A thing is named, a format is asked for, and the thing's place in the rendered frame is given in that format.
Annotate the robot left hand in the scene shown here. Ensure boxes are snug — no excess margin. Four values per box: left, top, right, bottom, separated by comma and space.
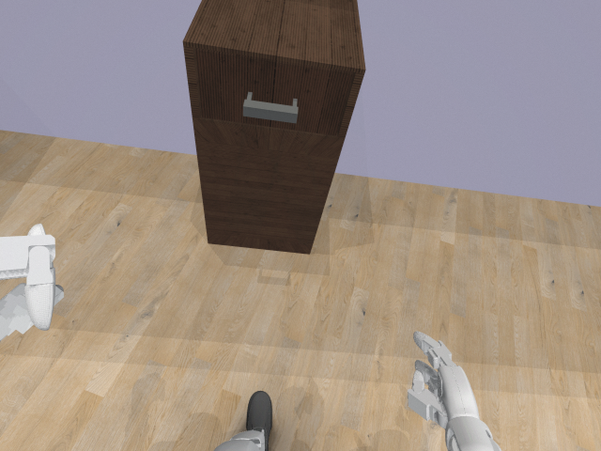
0, 224, 64, 341

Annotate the handle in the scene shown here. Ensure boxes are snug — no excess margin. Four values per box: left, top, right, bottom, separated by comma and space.
243, 92, 299, 124

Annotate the robot right forearm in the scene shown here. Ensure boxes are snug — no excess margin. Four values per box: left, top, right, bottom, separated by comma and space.
445, 416, 501, 451

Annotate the left robot shin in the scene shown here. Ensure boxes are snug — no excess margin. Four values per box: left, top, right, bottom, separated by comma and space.
230, 429, 265, 451

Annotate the robot left foot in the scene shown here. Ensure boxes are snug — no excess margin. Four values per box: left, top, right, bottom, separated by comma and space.
246, 391, 272, 451

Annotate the cabinet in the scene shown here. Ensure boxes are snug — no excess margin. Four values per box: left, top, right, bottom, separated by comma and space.
183, 0, 365, 255

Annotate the drawer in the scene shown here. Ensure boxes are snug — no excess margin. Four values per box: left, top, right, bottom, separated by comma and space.
195, 48, 353, 136

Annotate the robot right hand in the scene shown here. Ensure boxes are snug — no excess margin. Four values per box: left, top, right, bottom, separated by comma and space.
408, 331, 480, 429

